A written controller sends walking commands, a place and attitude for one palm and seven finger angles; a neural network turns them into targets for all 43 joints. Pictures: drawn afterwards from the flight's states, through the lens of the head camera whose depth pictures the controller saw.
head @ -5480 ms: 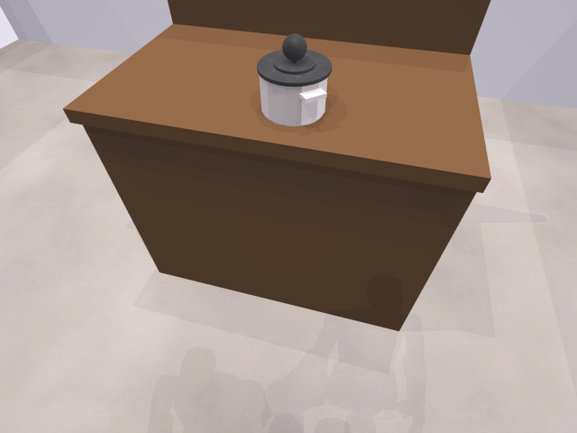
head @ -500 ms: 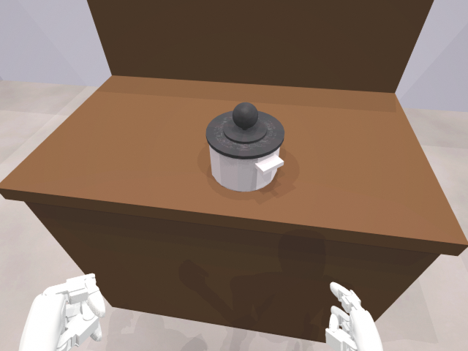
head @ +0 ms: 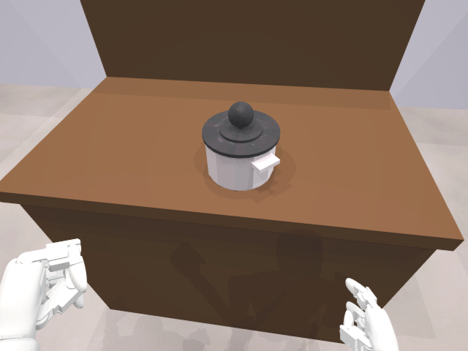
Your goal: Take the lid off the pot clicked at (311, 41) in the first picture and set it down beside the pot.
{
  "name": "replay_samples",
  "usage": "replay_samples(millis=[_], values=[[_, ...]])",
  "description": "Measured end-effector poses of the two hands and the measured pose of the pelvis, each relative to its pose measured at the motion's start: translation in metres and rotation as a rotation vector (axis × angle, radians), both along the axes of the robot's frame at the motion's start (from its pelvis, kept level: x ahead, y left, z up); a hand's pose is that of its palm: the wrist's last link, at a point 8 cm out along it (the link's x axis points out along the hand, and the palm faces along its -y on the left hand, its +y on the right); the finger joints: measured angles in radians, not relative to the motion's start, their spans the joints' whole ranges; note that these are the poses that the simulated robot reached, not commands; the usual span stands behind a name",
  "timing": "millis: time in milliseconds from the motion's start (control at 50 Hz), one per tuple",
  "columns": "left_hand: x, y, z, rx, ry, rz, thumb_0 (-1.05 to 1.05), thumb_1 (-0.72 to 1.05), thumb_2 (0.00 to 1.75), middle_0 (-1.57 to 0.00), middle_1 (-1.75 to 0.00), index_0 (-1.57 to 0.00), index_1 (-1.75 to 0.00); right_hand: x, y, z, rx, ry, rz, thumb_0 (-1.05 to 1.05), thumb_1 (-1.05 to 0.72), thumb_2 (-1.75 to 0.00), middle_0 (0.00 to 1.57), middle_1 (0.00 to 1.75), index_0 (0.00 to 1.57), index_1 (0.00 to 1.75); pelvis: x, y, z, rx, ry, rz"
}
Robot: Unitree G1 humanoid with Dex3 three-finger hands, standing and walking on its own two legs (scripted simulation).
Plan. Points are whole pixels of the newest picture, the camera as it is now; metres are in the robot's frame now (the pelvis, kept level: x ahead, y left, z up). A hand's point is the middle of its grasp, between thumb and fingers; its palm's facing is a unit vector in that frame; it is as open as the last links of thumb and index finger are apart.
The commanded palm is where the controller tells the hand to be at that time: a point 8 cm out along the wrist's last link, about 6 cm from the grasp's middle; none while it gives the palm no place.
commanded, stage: raise the hand higher, near the body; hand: left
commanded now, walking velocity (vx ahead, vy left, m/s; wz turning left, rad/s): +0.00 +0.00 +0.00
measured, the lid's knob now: (240, 114) +0.52 +0.06 +0.16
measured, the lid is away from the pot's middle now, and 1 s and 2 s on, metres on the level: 0.00 0.00 0.00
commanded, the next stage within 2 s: reach forward and open the fingers in 0.28 s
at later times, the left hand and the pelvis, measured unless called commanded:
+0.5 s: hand (83, 247) +0.19 +0.22 +0.17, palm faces +0.35 -0.50 -0.79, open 3.0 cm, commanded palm +0.13 +0.25 +0.20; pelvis -0.01 -0.01 +0.00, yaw -1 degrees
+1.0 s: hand (57, 215) +0.21 +0.26 +0.19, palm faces -0.02 +0.05 -1.00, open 5.3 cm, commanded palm +0.19 +0.25 +0.25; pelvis -0.03 +0.00 +0.00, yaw +1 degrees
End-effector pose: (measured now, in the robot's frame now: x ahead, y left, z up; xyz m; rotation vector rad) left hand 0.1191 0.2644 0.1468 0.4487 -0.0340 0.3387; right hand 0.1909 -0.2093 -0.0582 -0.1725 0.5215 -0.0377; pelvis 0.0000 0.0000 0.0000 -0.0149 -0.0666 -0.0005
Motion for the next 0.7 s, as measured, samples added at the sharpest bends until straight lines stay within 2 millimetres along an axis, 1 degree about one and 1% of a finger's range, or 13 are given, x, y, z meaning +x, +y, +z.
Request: replay_samples(millis=[80, 180, 280, 400, 440, 500, 580, 640, 700], values=[[0.003, -0.001, 0.01, 0.017, -0.047, 0.003, 0.02, 0.89, 0.89, -1.3, -1.5, -1.3, -1.5, 0.001, 0.002, 0.0, 0.015, -0.002, 0.014, 0.02, -0.91, -0.89, 0.2, 0.3, 0.2, 0.3, -0.002, -0.004, 0.0, 0.001, -0.002, 0.0], [0.008, -0.005, 0.02, 0.033, -0.086, -0.005, 0.02, 0.89, 0.89, -1.3, -1.5, -1.31, -1.5, -0.004, 0.002, -0.005, 0.021, 0.02, 0.028, 0.02, -0.91, -0.89, 0.2, 0.3, 0.21, 0.3, -0.004, -0.009, 0.0, 0.001, -0.001, 0.0], [0.011, -0.006, 0.032, 0.066, -0.123, -0.009, 0.02, 0.89, 0.89, -1.31, -1.5, -1.31, -1.5, -0.01, -0.005, -0.011, 0.022, 0.053, 0.016, 0.02, -0.9, -0.89, 0.21, 0.3, 0.21, 0.3, -0.003, -0.013, 0.001, 0.001, 0.003, -0.003], [0.018, -0.013, 0.044, 0.082, -0.174, -0.032, 0.02, 0.89, 0.89, -1.31, -1.5, -1.31, -1.5, -0.016, -0.015, -0.015, 0.009, 0.074, -0.003, 0.02, -0.9, -0.89, 0.21, 0.3, 0.21, 0.3, -0.002, -0.015, 0.002, 0.0, 0.002, -0.005], [0.022, -0.016, 0.05, 0.293, -0.117, -0.017, 0.01, 0.89, 0.9, -1.31, -1.5, -1.31, -1.49, -0.015, -0.019, -0.017, -0.004, 0.098, 0.01, 0.02, -0.9, -0.89, 0.2, 0.3, 0.21, 0.3, -0.002, -0.015, 0.0, 0.004, 0.025, -0.014], [0.029, -0.022, 0.059, 0.563, -0.046, -0.012, 0.01, 0.86, 0.91, -1.3, -1.47, -1.3, -1.47, -0.01, -0.022, -0.02, -0.01, 0.134, 0.029, 0.02, -0.91, -0.89, 0.2, 0.3, 0.21, 0.3, -0.006, -0.015, -0.002, 0.012, 0.049, -0.02], [0.037, -0.022, 0.067, 0.878, 0.082, -0.02, 0.01, 0.79, 0.96, -1.28, -1.39, -1.29, -1.39, -0.002, -0.025, -0.025, 0.007, 0.174, 0.031, 0.02, -0.91, -0.89, 0.2, 0.3, 0.21, 0.3, -0.011, -0.013, -0.003, 0.017, 0.07, -0.034], [0.041, -0.019, 0.073, 1.027, 0.163, -0.034, 0.01, 0.72, 1.0, -1.27, -1.31, -1.27, -1.31, 0.005, -0.024, -0.026, 0.026, 0.182, 0.031, 0.02, -0.91, -0.89, 0.2, 0.3, 0.2, 0.3, -0.012, -0.011, -0.003, 0.016, 0.076, -0.027], [0.046, -0.014, 0.076, 1.086, 0.235, -0.054, 0.01, 0.63, 1.06, -1.25, -1.22, -1.25, -1.22, 0.012, -0.021, -0.026, 0.046, 0.17, 0.03, 0.02, -0.91, -0.89, 0.2, 0.3, 0.2, 0.3, -0.012, -0.009, -0.003, 0.015, 0.075, -0.015]])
